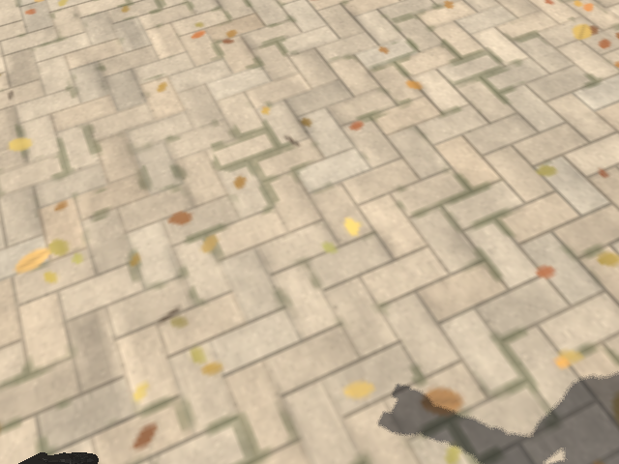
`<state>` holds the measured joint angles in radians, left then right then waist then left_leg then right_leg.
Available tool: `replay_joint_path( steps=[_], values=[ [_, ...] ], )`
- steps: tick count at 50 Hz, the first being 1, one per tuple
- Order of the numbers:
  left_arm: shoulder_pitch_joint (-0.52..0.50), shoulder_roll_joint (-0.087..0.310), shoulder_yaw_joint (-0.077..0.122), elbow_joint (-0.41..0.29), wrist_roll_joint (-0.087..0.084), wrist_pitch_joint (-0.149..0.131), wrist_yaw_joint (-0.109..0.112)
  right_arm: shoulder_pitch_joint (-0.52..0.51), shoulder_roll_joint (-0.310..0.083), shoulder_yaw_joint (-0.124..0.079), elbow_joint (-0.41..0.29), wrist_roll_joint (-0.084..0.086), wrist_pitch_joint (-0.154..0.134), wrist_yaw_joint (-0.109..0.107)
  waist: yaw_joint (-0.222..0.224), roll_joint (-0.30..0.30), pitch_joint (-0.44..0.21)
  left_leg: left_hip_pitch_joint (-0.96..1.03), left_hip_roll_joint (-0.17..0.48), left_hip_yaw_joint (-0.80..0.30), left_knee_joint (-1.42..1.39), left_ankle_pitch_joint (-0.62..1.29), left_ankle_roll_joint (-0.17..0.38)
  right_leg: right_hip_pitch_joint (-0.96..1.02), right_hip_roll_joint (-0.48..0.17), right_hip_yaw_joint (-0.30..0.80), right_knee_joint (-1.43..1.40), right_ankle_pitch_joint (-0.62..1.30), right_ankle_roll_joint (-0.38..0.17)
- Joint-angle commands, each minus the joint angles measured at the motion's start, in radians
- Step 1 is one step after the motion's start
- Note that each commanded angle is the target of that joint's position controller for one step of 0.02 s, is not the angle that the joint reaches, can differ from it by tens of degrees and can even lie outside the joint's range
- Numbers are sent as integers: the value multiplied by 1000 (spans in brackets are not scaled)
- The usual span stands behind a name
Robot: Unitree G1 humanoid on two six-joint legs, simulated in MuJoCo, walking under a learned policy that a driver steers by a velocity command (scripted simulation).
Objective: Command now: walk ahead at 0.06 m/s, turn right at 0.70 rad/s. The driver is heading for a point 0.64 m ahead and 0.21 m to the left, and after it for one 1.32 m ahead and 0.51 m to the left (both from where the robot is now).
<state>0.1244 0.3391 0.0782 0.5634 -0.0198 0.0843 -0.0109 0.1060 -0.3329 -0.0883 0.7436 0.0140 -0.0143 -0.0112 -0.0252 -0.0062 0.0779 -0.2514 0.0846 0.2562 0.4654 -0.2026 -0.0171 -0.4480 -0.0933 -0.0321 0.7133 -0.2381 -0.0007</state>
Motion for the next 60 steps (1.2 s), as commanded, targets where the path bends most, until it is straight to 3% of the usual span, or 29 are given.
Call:
replay_joint_path(
  steps=[1,2,3,4,6,8,10,13,14,18,26,28,29,30,31,32,35,37,40,44,47,50,52,53,54,55,57,58,60],
  values=[
    [99,109,50,-41,15,-11,8,25,-104,-25,-23,17,-5,15,54,5,-159,-14,172,-103,72,105,80,292,61,7,-253,168,-77],
    [149,231,75,-50,22,-20,28,68,-52,-4,-40,-26,-3,25,29,-305,-190,-280,41,-12,404,-285,-21,505,-197,347,-291,623,-186],
    [116,234,63,-76,53,-39,30,15,-66,-2,-69,-31,1,16,69,-314,-260,-422,-46,-149,658,-474,-62,457,-348,496,-323,652,-373],
    [162,159,45,-53,45,-59,22,-26,-109,-14,-60,-2,4,18,117,-163,-297,-431,-10,-231,722,-413,-42,453,-287,417,-362,349,-346],
    [169,109,30,11,7,-83,20,-13,-79,-11,-35,19,2,30,91,-144,-224,-501,27,-238,668,-269,-5,432,-210,361,-438,-325,-232],
    [126,117,23,16,22,-105,33,-12,-99,-19,-29,20,-1,36,74,-179,-137,-517,17,-263,677,-130,-2,362,-212,348,-527,-431,-211],
    [127,98,21,24,43,-138,40,-3,-91,-24,-23,27,-12,34,66,-139,-114,-569,9,-316,656,-22,0,395,-230,301,-566,-385,-189],
    [152,77,22,57,39,-170,46,20,-59,-23,-17,20,-18,28,55,-111,-97,-627,19,-348,631,69,-12,447,-250,194,-599,-304,-162],
    [201,82,14,73,72,-157,30,56,-29,-13,11,-92,15,65,54,-54,-91,-563,-14,-292,640,56,-23,397,-227,118,-626,-279,-140],
    [191,86,24,100,72,-165,22,18,-29,-16,-23,-51,44,111,33,-110,-11,-581,28,-277,587,110,-22,361,-250,1,-661,-307,-116],
    [201,116,47,176,83,-159,26,-74,-28,4,-92,-38,50,114,31,-103,66,-477,52,-127,349,-81,141,506,-267,-210,-624,-215,-79],
    [184,147,53,184,75,-146,18,50,-51,-6,-62,-26,47,90,-28,-92,-7,-277,-55,-34,337,-195,194,511,-243,-278,-395,305,-78],
    [145,163,54,180,56,-135,8,244,-66,-21,-7,-17,32,73,-137,-32,-103,-32,-140,-4,274,-157,221,446,-208,-325,-95,641,-73],
    [122,144,39,162,53,-132,-2,500,-136,-51,80,-27,17,55,-244,105,-214,291,-193,-103,188,-232,243,228,-155,-320,324,629,-41],
    [138,-43,-10,70,61,-151,-16,425,-293,-76,73,-31,19,43,-109,478,-189,453,73,-728,-106,-609,349,-249,43,-216,623,-245,36],
    [1,-4,-18,18,76,-169,-16,376,-283,-74,21,-13,15,43,-126,338,-208,477,143,-1092,-295,-606,381,-424,113,34,766,-253,47],
    [-6,45,-23,46,77,-199,-9,338,-193,-52,23,-33,-7,21,-50,21,-97,278,130,-839,-212,-286,317,-384,-33,91,629,-65,6],
    [24,44,-27,60,88,-167,-16,262,-124,-23,-2,-22,-24,19,10,29,-70,128,58,-724,-252,-233,307,-273,-48,96,533,-26,23],
    [-76,31,-41,27,84,-129,-25,297,-121,-19,-2,-12,-51,24,8,-5,18,53,0,-640,-329,-78,323,-299,-30,38,360,30,58],
    [-199,-29,-71,10,62,-142,-46,366,-86,-5,46,0,-80,25,-47,29,41,110,-49,-450,-393,333,255,-201,23,-72,-14,318,19],
    [-237,-16,-68,11,41,-147,-41,379,-98,3,81,-1,-103,21,-58,42,29,241,-2,-378,-447,564,192,-103,53,-101,-167,452,-60],
    [-81,57,-40,64,35,-145,-26,355,-169,-10,95,-40,-96,1,41,123,-97,433,55,-299,-245,1174,133,40,168,-129,-152,279,-116],
    [295,123,-6,186,20,-134,-8,273,-187,-20,83,-86,-65,-19,223,136,-239,413,73,-241,195,1375,118,323,224,-128,-115,144,-143],
    [500,153,16,242,21,-126,4,204,-179,-17,71,-90,-56,-24,336,84,-276,238,22,-203,589,1223,109,532,171,-41,-128,20,-182],
    [511,250,45,260,48,-124,6,271,-16,21,19,-55,-65,2,207,-255,-293,-271,-171,-239,1114,232,34,807,-66,474,-141,-224,-369],
    [379,181,34,253,32,-115,-11,297,-21,42,-3,-47,-98,18,125,-299,-352,-470,-240,-352,1184,-186,44,821,-169,981,-439,-346,-440],
    [268,86,22,239,31,-129,-17,136,-80,55,-37,-62,-121,20,95,31,-171,-468,-103,-409,1043,-50,72,557,-140,793,-480,-305,-389],
    [276,58,13,258,34,-135,-11,81,-71,62,-56,-72,-119,21,71,92,-97,-422,-72,-394,951,-53,68,413,-90,691,-494,-214,-351],
    [278,54,-1,292,33,-151,2,63,-37,80,-94,-98,-83,26,-1,60,-16,-373,-35,-380,828,-94,30,218,-14,565,-517,-96,-332]
  ],
)
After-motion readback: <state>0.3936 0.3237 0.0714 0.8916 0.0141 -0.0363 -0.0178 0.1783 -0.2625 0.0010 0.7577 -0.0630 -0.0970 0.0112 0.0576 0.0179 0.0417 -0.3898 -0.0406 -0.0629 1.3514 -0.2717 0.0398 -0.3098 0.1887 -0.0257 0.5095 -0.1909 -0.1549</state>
